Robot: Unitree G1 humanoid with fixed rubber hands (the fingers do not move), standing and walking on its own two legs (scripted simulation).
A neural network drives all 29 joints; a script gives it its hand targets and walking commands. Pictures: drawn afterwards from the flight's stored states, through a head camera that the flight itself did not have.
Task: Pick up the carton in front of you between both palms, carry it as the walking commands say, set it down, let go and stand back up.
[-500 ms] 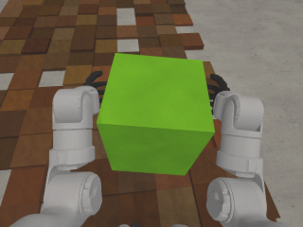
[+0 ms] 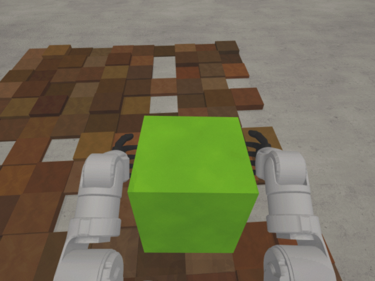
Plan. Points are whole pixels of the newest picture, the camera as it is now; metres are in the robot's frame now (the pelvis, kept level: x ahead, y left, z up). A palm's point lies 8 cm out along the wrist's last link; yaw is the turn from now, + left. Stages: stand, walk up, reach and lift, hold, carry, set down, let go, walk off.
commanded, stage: carry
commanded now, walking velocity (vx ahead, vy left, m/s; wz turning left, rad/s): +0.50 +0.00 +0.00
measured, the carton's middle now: (190, 186) +0.34 +0.01 +0.02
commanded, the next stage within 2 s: none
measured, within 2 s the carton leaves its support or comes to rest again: neither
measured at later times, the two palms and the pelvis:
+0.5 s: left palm (148, 65) +0.67 +0.14 +0.13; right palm (253, 74) +0.64 -0.16 +0.13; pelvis +0.29 +0.02 +0.02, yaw -2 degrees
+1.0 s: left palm (156, 26) +0.94 +0.16 +0.13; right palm (236, 24) +0.96 -0.14 +0.13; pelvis +0.58 -0.01 +0.01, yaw -1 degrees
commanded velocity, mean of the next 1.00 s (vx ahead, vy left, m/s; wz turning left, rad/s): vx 0.50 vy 0.00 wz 0.00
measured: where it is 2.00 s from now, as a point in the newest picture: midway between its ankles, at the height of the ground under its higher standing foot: (190, 136)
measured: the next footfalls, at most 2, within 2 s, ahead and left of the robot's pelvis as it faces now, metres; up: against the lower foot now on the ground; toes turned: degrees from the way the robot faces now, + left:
left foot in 0.30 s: +0.36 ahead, +0.10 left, +0.02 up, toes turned +4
right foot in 0.68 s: +0.55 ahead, -0.10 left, +0.01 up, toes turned -7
